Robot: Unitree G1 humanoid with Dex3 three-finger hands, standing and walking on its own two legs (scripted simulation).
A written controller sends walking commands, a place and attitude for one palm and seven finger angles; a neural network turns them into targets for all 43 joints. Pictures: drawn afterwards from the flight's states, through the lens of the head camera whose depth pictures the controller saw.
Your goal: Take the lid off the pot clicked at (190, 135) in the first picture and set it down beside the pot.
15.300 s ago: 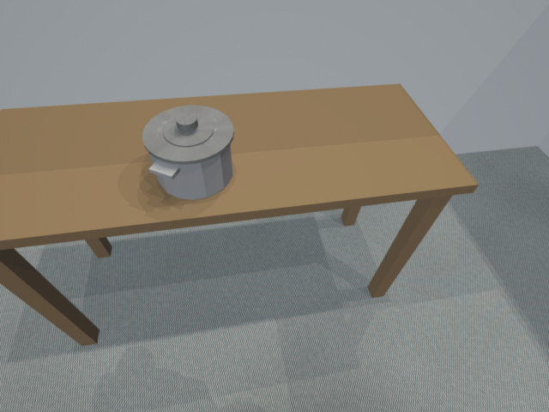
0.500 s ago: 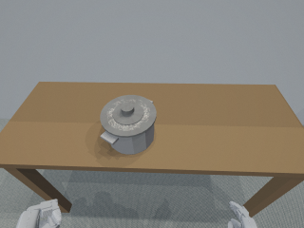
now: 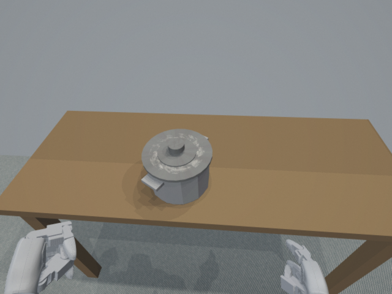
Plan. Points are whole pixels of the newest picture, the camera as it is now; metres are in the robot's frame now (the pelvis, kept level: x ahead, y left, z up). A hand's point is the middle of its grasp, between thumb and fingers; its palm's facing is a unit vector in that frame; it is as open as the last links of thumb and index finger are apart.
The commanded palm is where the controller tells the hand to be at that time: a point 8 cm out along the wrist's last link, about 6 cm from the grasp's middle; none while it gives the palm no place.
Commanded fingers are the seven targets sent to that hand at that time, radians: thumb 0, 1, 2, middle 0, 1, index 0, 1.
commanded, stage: raise the hand higher, near the body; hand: left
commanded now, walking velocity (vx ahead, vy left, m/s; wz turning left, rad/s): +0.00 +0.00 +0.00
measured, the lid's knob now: (176, 145) +0.45 +0.11 +0.05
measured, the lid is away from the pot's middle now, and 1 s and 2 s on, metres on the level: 0.00 0.00 0.00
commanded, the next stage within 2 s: reach forward and open the fingers in 0.04 s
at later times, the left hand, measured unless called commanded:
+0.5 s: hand (58, 241) +0.17 +0.27 +0.08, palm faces -0.14 -0.11 -0.98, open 3.1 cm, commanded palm +0.16 +0.26 +0.14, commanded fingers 0.00 0.32 1.16 -1.08 -0.83 -1.08 -0.83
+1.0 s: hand (62, 206) +0.22 +0.27 +0.11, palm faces -0.14 -0.03 -0.99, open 8.7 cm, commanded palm +0.20 +0.26 +0.17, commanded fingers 0.00 -0.30 1.41 -0.82 -0.08 -0.82 -0.08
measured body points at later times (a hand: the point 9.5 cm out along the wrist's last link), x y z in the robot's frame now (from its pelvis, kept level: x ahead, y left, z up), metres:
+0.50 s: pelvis -0.03 +0.01 +0.00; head -0.04 -0.04 +0.44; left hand +0.17 +0.27 +0.14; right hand +0.18 -0.21 -0.10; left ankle -0.01 +0.09 -0.74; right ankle -0.05 -0.09 -0.74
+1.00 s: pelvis -0.05 +0.02 +0.00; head -0.05 -0.03 +0.45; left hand +0.22 +0.27 +0.17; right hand +0.16 -0.20 -0.10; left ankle -0.01 +0.09 -0.74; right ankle -0.05 -0.09 -0.74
